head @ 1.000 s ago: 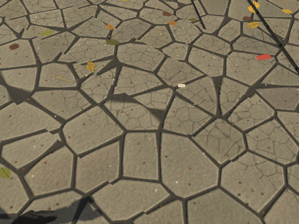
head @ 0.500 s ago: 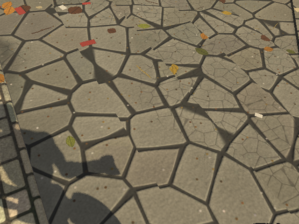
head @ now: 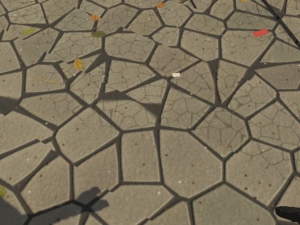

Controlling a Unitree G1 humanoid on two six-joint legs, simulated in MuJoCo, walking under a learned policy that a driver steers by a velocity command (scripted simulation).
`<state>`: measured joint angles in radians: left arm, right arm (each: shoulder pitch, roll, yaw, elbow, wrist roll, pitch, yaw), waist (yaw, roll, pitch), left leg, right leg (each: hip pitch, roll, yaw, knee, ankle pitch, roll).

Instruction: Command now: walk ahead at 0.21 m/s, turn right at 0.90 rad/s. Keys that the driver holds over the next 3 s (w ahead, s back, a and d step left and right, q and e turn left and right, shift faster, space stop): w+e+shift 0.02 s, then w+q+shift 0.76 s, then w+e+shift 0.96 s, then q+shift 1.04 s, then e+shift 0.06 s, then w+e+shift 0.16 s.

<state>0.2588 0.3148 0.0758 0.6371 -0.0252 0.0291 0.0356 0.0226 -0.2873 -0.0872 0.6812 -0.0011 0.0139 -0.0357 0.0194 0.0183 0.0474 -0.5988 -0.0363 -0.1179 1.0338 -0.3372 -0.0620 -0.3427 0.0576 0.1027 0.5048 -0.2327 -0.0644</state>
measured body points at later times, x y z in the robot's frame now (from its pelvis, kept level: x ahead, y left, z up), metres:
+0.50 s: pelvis +0.22 +0.07 +0.00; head +0.25 +0.11 +0.45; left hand +0.42 +0.32 -0.09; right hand +0.16 -0.20 -0.10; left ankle +0.10 +0.15 -0.74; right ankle +0.31 -0.08 -0.69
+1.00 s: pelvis +0.64 +0.15 -0.05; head +0.67 +0.16 +0.40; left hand +0.40 +0.32 -0.16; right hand +1.00 +0.09 -0.09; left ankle +0.76 +0.32 -0.73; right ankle +0.50 -0.03 -0.78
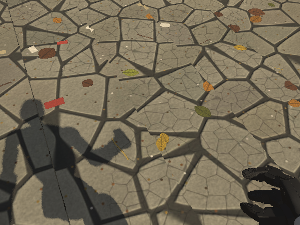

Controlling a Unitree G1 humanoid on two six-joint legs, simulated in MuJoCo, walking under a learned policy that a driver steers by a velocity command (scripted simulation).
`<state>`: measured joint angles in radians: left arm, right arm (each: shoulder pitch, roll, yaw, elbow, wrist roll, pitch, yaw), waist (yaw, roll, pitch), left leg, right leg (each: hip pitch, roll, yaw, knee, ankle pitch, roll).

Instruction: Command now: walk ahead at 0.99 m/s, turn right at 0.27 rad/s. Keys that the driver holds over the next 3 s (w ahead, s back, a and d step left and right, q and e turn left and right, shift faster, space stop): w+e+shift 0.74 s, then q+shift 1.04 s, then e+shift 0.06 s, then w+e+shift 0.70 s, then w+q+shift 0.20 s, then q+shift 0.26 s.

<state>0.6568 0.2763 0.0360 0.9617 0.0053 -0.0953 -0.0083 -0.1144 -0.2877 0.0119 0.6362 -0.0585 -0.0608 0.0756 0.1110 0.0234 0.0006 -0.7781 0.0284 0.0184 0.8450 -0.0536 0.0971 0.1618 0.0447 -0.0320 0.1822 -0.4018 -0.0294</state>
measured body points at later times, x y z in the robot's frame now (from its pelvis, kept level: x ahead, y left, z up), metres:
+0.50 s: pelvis +0.48 -0.05 -0.03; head +0.51 -0.07 +0.42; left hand +0.78 +0.12 -0.11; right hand +0.34 -0.30 -0.16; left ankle +0.25 +0.11 -0.70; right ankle +0.64 -0.15 -0.73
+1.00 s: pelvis +0.93 -0.22 -0.04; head +0.96 -0.25 +0.40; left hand +1.11 +0.00 -0.17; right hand +0.93 -0.53 -0.14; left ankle +1.09 -0.24 -0.76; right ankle +0.69 -0.17 -0.65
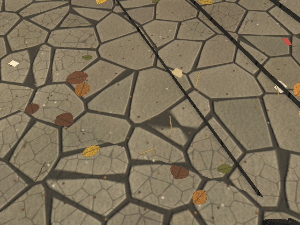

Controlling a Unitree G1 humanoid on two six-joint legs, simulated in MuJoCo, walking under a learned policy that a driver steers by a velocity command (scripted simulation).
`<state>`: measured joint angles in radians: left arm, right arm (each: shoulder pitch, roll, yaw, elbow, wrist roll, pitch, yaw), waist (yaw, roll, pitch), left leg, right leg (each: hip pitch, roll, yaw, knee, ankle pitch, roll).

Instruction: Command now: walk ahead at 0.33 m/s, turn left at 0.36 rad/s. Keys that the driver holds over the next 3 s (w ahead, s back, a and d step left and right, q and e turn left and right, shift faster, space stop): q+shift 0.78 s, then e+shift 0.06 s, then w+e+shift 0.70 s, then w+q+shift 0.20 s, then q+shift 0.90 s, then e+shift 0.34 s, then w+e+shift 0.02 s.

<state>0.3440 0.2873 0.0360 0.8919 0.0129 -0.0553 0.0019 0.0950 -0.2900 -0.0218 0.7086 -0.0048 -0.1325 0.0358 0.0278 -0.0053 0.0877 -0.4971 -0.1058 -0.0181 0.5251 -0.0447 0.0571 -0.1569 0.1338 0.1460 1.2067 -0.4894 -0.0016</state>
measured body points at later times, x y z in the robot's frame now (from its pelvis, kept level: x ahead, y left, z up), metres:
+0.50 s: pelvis +0.19 +0.00 -0.01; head +0.21 +0.00 +0.44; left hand +0.30 +0.32 -0.07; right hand +0.43 -0.23 -0.10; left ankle +0.14 +0.10 -0.69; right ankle +0.29 -0.07 -0.75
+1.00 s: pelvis +0.21 +0.04 +0.00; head +0.21 +0.05 +0.45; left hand +0.05 +0.28 -0.12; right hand +0.51 +0.00 -0.08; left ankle +0.09 +0.10 -0.72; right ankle +0.28 -0.06 -0.73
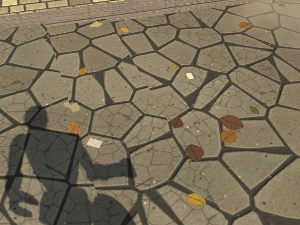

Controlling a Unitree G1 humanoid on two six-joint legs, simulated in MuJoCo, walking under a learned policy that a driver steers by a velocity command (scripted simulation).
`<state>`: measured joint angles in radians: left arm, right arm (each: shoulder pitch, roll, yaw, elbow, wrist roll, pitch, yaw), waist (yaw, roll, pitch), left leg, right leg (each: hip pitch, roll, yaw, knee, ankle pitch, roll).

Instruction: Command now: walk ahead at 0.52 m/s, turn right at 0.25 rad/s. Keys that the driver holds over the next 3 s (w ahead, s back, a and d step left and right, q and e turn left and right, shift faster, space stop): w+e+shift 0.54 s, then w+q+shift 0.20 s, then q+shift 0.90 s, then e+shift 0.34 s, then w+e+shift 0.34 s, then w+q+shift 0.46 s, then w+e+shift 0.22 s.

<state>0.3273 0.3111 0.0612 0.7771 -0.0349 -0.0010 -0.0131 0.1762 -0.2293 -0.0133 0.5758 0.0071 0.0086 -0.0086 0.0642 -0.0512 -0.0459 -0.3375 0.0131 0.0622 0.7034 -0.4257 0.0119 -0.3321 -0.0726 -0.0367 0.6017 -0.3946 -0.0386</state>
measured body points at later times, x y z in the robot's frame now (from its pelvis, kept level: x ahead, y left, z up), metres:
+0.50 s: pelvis +0.27 -0.09 -0.04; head +0.31 -0.10 +0.41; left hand +0.51 +0.12 -0.14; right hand +0.18 -0.35 -0.17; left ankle +0.04 +0.14 -0.60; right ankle +0.33 -0.15 -0.75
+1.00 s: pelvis +0.70 -0.27 -0.07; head +0.73 -0.30 +0.38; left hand +0.90 -0.06 -0.17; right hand +0.67 -0.55 -0.20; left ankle +0.81 -0.29 -0.78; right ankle +0.47 -0.31 -0.60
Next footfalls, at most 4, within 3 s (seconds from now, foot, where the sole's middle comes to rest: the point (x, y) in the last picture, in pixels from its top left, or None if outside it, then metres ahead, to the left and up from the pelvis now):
0.44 right None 0.36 -0.16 -0.78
0.90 left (222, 168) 0.85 -0.31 -0.82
1.32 right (251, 141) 1.04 -0.49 -0.82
1.74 left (208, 160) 0.90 -0.24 -0.82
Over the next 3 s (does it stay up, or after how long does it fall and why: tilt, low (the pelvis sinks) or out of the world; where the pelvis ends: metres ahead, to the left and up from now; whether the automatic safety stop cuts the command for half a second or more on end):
stays up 1.51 -0.44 -0.05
